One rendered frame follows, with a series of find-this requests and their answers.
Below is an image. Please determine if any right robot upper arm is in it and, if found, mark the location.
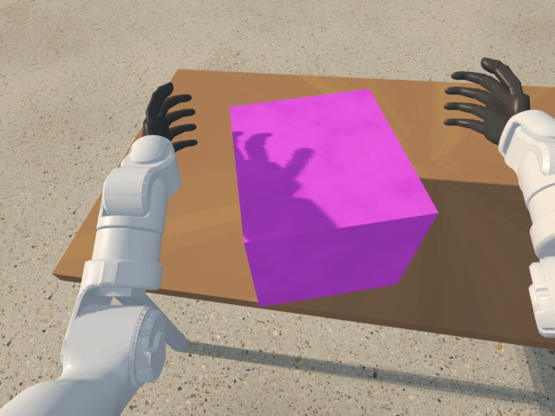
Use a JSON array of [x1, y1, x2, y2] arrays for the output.
[[529, 257, 555, 338]]

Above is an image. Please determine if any robot right forearm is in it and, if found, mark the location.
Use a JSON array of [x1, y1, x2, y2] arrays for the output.
[[499, 110, 555, 259]]

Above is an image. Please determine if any robot left forearm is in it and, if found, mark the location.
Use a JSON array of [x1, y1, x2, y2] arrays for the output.
[[61, 135, 181, 369]]

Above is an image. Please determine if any left robot upper arm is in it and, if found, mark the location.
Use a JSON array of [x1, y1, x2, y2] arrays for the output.
[[0, 304, 166, 416]]

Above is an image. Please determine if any table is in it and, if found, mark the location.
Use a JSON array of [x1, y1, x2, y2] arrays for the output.
[[52, 69, 555, 353]]

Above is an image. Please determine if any carton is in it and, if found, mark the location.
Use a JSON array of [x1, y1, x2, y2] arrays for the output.
[[230, 89, 439, 307]]

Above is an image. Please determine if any robot right hand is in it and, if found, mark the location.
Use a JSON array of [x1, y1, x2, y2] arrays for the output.
[[444, 57, 530, 145]]

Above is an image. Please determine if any robot left hand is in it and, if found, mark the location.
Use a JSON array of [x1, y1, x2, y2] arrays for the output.
[[141, 82, 198, 152]]

